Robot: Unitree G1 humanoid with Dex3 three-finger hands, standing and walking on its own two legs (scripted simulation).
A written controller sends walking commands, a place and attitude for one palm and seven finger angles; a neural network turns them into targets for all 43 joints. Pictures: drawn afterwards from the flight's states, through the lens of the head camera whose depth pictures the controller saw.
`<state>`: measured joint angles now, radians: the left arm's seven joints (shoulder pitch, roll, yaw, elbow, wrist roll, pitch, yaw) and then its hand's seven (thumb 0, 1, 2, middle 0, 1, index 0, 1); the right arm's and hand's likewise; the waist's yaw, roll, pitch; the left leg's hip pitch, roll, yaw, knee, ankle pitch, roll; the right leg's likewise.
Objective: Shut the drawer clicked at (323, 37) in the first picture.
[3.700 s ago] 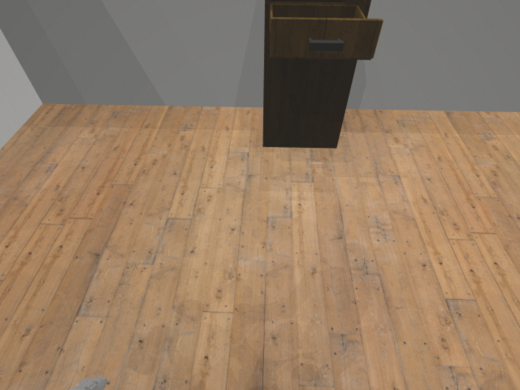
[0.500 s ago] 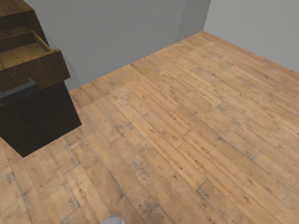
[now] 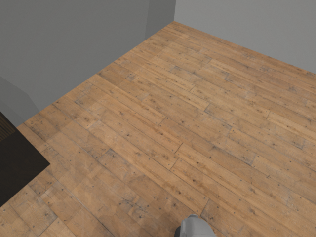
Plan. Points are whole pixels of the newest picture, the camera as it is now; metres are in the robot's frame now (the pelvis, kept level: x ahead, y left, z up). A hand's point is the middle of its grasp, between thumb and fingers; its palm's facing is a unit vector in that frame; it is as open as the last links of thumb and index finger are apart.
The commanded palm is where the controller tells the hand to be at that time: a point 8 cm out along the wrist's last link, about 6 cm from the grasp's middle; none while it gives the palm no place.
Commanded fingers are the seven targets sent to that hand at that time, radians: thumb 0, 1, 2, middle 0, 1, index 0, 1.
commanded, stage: turn to face it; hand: left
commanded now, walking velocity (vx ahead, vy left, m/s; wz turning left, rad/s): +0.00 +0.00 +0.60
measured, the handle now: out of the picture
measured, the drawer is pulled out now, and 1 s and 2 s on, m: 0.30 0.30 0.30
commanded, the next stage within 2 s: take the last steps up to it in 1.70 s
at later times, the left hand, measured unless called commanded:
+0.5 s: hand (97, 224) +0.18 +0.18 -0.19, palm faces +0.23 -0.96 -0.14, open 7.3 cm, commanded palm none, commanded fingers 0.00 0.90 0.90 -0.20 -0.30 -0.20 -0.30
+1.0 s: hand out of the picture +0.10 +0.19 -0.15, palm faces +0.48 -0.82 -0.31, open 7.3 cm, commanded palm none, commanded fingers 0.00 0.90 0.90 -0.20 -0.30 -0.20 -0.30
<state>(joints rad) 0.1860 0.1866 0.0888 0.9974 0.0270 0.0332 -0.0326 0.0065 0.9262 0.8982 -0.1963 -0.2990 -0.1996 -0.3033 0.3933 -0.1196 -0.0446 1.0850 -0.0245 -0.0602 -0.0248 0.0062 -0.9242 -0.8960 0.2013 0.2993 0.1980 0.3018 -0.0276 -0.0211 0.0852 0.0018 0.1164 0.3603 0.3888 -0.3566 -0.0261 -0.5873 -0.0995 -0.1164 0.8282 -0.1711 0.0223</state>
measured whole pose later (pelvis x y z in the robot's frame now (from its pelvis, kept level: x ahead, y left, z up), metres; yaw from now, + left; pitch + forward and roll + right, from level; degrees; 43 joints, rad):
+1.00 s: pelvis +0.11 -0.05 -0.01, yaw +29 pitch +0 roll +0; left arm 0.18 0.20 0.05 0.88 0.01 0.02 0.02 0.01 0.91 0.90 -0.20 -0.30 -0.20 -0.30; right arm 0.20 -0.26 -0.10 0.93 -0.02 0.06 0.01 0.01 -0.91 -0.90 0.20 0.30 0.20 0.30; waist -0.03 0.07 0.06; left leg -0.44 -0.03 -0.09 0.75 -0.37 -0.02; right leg -0.27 -0.03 -0.07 0.58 -0.31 0.00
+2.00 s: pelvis +0.09 -0.08 +0.01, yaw +56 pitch -2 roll +1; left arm 0.29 0.15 0.03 0.98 0.03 -0.02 0.02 0.00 0.92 0.90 -0.20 -0.30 -0.21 -0.30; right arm 0.24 -0.23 -0.07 1.03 -0.03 0.06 0.02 0.01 -0.91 -0.90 0.20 0.30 0.19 0.30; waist 0.01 0.03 0.03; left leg -0.39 0.05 0.02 0.97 -0.37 -0.04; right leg -0.17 -0.08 -0.15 0.43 -0.23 -0.01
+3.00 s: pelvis +0.22 +0.15 +0.00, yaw +57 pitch -1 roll -1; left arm 0.27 0.17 0.04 1.08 0.02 -0.05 0.01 -0.01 0.94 0.90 -0.20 -0.30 -0.20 -0.30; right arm 0.19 -0.18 -0.05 1.03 -0.02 -0.02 0.00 0.00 -0.92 -0.90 0.19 0.30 0.19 0.30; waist 0.00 0.02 0.02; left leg -0.45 0.11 0.08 0.76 -0.27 -0.04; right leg -0.16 -0.01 -0.16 0.41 -0.22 -0.04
